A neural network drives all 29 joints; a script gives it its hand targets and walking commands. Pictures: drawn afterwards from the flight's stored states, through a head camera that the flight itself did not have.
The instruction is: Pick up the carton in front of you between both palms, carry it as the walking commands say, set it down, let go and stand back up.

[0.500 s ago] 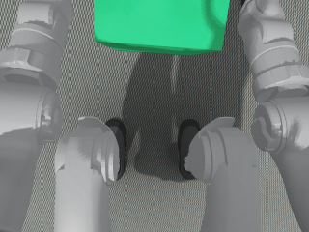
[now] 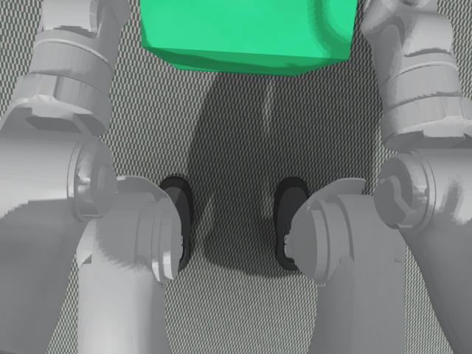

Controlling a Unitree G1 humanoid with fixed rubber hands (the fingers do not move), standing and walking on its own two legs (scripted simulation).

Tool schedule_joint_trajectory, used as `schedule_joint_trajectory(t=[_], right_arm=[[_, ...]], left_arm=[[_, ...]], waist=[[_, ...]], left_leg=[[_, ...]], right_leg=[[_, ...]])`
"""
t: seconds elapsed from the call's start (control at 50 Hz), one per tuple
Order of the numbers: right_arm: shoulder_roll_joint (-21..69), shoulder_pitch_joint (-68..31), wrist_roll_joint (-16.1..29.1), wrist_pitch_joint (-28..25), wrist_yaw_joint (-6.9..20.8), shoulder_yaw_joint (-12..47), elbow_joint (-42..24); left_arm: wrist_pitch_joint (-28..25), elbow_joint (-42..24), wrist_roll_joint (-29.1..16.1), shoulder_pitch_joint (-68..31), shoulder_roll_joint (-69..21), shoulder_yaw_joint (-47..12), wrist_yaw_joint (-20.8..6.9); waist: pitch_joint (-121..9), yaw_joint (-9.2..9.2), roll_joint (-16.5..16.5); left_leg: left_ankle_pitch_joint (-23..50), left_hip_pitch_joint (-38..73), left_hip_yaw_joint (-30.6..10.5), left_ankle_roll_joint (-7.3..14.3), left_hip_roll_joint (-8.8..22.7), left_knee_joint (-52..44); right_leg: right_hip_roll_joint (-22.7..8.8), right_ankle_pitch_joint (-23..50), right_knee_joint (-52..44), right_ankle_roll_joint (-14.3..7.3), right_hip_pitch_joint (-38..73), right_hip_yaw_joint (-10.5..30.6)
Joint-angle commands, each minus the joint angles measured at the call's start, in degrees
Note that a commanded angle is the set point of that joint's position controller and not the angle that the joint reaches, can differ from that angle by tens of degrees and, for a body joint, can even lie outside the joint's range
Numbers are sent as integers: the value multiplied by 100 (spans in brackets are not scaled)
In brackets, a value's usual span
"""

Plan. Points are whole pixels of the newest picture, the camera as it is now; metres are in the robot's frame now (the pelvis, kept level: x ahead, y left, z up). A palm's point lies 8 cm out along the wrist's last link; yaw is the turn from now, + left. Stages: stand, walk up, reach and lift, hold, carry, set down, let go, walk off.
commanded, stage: reach and lift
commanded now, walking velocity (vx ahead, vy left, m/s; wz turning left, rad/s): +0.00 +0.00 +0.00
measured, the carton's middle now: out of the picture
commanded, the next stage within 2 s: none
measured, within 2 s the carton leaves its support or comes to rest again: leaves its support in 0.04 s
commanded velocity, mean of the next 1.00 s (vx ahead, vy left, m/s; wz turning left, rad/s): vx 0.00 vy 0.00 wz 0.00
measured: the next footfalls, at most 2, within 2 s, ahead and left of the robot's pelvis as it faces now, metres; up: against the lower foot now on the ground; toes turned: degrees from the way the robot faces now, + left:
none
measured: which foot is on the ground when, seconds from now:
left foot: down 0.00-1.00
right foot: down 0.00-1.00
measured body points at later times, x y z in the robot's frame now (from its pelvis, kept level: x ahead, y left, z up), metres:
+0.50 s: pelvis -0.01 -0.01 +0.10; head +0.27 +0.01 +0.45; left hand +0.52 +0.16 +0.03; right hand +0.52 -0.14 +0.03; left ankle +0.11 +0.12 -0.32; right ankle +0.12 -0.13 -0.32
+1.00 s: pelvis +0.03 +0.00 +0.22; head +0.23 +0.01 +0.62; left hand +0.48 +0.16 +0.18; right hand +0.49 -0.14 +0.18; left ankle +0.11 +0.12 -0.32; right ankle +0.12 -0.13 -0.32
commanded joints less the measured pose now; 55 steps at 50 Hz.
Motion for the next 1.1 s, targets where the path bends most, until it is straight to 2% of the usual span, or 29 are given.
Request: schedule_joint_trajectory(t=[0.0, 0.04, 0.08, 0.12, 0.14, 0.2, 0.28, 0.36, 0.46, 0.54, 0.68, 0.82, 1.08], right_arm=[[6050, -3534, 734, 71, 1586, 2082, -1777], [6388, -3479, 835, 171, 1530, 2279, -2190], [6608, -3365, 820, 326, 1535, 2363, -2562], [6904, -3187, 672, 451, 1472, 2431, -2820], [6951, -3021, 553, 524, 1479, 2439, -2825], [7071, -2455, 117, 693, 1541, 2176, -2507], [7056, -1835, -780, 866, 1611, 1234, -1589], [6906, -1817, -1232, 880, 1637, 706, -1334], [7133, -2002, -1221, 956, 1716, 797, -1468], [7457, -1975, -1087, 1133, 1805, 1103, -1704], [7873, -1334, -864, 1336, 1912, 1677, -2126], [8060, -359, -803, 1284, 1918, 1978, -2241], [8254, 1028, -990, 1126, 1890, 2106, -2234]], left_arm=[[51, -1818, -672, -3342, -5931, -1904, -1597], [118, -2551, -802, -3508, -6182, -2167, -1529], [270, -2967, -796, -3289, -6563, -2261, -1488], [434, -3015, -625, -2915, -6916, -2289, -1433], [532, -2916, -479, -2609, -7043, -2197, -1431], [734, -2400, -116, -1878, -7322, -1848, -1486], [915, -1479, 608, -1444, -7404, -1022, -1635], [942, -1221, 1021, -1492, -7255, -486, -1682], [996, -1315, 1219, -1549, -7286, -349, -1663], [1147, -1610, 1164, -1478, -7526, -565, -1705], [1350, -2226, 808, -974, -8066, -1303, -1811], [1313, -2404, 713, -102, -8386, -1706, -1790], [1138, -2366, 985, 1333, -8520, -1704, -1694]], waist=[[-8897, 82, 182], [-10373, 109, 214], [-11462, 99, 322], [-11763, 111, 345], [-11501, 133, 358], [-10205, 52, 255], [-8279, -132, 241], [-7886, -145, 291], [-8509, 25, 199], [-9245, 107, 74], [-9896, 16, 98], [-9330, -39, 239], [-8041, 29, 130]], left_leg=[[2389, 4151, 589, 86, -567, -922], [3034, 4777, 624, 30, -615, -935], [3599, 5515, 587, -8, -647, -988], [3760, 5582, 608, -35, -702, -1157], [3694, 5451, 613, -47, -719, -1290], [2801, 4467, 638, -82, -770, -1737], [1336, 3321, 643, -68, -808, -2420], [833, 3225, 604, -22, -846, -2910], [711, 3787, 607, 26, -845, -3373], [847, 4377, 637, 34, -852, -3672], [1555, 5378, 563, -52, -875, -4076], [1943, 6013, 413, -102, -891, -4645], [1836, 7290, 119, -26, -868, -6055]], right_leg=[[558, 2378, -847, -126, 3966, -610], [611, 3058, -831, -100, 4582, -632], [669, 3375, -919, -52, 4614, -684], [716, 3321, -1101, -1, 4356, -709], [733, 3193, -1244, 12, 4174, -705], [754, 2443, -1717, 7, 3700, -677], [761, 1238, -2393, -93, 3182, -646], [782, 780, -2863, -174, 3184, -625], [802, 656, -3272, -135, 3659, -613], [814, 729, -3571, -60, 4232, -613], [822, 1382, -4001, -19, 5036, -562], [840, 1775, -4556, -49, 5518, -451], [814, 1653, -5955, -100, 6811, -133]])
